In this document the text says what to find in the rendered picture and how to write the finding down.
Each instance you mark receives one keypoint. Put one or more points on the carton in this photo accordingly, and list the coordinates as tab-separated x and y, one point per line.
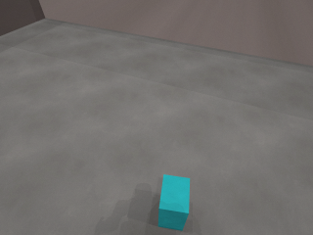
174	202

